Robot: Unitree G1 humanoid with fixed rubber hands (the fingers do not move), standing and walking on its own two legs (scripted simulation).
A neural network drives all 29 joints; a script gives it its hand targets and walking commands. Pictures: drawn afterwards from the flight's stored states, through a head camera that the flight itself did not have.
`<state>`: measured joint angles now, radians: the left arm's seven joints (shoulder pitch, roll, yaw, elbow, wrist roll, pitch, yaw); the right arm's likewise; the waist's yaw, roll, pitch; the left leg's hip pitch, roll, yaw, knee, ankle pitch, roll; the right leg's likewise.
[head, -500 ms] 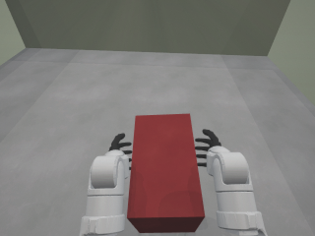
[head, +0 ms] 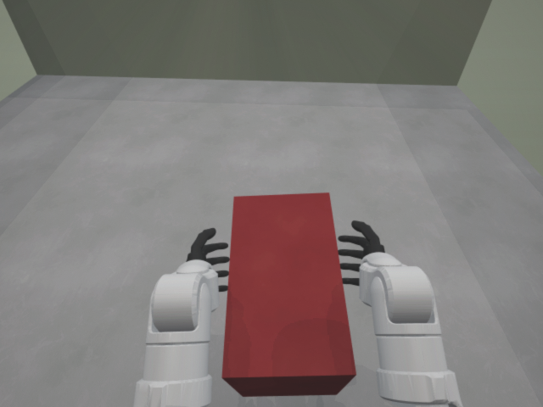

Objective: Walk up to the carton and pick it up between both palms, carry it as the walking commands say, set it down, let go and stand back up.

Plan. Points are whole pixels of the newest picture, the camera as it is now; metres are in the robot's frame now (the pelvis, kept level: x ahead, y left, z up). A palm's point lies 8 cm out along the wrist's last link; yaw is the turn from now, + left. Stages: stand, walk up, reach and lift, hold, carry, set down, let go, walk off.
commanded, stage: carry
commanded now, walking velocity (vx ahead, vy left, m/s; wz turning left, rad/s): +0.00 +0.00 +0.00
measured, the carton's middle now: (285, 296) +0.32 +0.00 -0.01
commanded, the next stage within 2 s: hold in 0.98 s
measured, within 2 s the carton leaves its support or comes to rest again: neither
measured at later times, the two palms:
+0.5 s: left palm (215, 278) +0.30 +0.10 +0.08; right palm (388, 274) +0.30 -0.14 +0.09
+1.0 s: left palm (222, 278) +0.30 +0.10 +0.07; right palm (392, 276) +0.30 -0.15 +0.08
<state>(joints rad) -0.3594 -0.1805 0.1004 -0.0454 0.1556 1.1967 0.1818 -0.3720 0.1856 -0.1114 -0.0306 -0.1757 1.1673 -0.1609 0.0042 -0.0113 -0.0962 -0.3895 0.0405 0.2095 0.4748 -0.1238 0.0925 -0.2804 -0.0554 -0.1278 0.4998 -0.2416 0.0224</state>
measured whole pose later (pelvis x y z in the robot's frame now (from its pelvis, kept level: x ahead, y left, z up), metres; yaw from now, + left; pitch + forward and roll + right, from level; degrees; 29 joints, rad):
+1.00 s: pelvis +0.00 -0.02 +0.00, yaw -1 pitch +3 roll -1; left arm -0.31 -0.16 0.11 0.05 0.15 1.01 0.15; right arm -0.32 0.17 -0.09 0.06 -0.15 1.00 -0.15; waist -0.01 -0.01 -0.11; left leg -0.41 0.08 0.21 0.51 -0.14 0.05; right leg -0.31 -0.03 -0.13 0.54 -0.27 -0.01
